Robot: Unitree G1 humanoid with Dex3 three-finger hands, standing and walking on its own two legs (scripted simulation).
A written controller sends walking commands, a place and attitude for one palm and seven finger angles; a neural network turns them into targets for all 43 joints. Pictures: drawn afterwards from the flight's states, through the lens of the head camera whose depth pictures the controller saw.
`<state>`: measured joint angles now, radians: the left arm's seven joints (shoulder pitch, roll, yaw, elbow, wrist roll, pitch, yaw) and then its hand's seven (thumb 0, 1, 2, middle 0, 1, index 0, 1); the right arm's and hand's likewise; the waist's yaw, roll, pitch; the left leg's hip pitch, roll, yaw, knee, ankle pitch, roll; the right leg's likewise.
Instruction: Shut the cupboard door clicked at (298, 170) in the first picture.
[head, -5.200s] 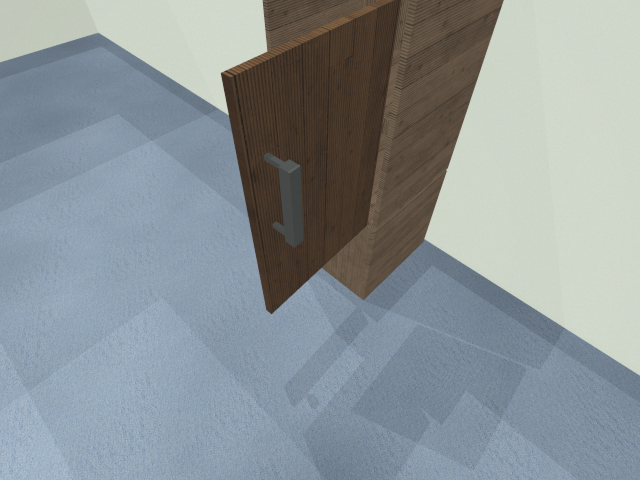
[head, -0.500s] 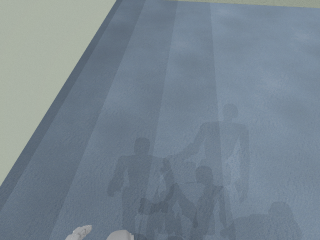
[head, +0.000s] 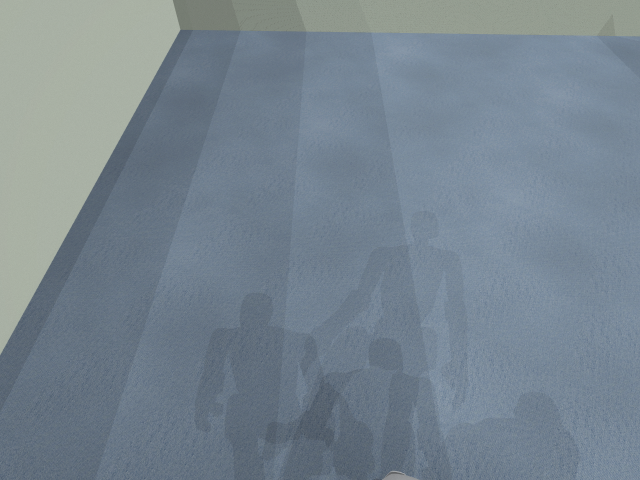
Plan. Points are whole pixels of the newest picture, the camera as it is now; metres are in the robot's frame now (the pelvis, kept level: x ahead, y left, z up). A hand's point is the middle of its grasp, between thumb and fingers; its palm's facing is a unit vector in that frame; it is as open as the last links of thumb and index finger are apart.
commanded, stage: walk to a spot facing it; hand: left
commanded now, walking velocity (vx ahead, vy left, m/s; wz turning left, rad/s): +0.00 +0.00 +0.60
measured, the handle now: out of the picture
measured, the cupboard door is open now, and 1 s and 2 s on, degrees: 93 93 93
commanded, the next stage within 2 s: none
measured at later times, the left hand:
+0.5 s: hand (196, 463) +0.17 +0.20 -0.20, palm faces +0.26 -0.95 -0.18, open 7.3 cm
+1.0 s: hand out of the picture +0.15 +0.12 -0.16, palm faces +0.53 -0.80 -0.26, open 7.4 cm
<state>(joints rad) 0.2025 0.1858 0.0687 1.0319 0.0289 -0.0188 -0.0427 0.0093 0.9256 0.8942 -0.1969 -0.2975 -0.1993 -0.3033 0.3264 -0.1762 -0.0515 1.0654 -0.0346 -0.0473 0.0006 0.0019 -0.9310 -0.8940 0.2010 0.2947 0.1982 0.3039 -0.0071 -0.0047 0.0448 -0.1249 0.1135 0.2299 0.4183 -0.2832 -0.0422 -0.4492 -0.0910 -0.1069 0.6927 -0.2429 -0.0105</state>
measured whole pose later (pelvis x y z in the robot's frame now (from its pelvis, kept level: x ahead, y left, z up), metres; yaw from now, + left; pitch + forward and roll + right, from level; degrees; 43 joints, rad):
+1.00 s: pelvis +0.20 -0.08 +0.00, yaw +34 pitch +1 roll +3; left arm 0.22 0.20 0.03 0.90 0.02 0.00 0.01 0.01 0.91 0.89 -0.20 -0.30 -0.20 -0.30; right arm 0.12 -0.25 -0.08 0.92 -0.01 0.09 0.03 0.01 -0.91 -0.89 0.20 0.29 0.19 0.30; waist -0.01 -0.03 0.11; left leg -0.47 0.02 0.07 0.92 -0.43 -0.07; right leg -0.20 -0.12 -0.17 0.53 -0.33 0.00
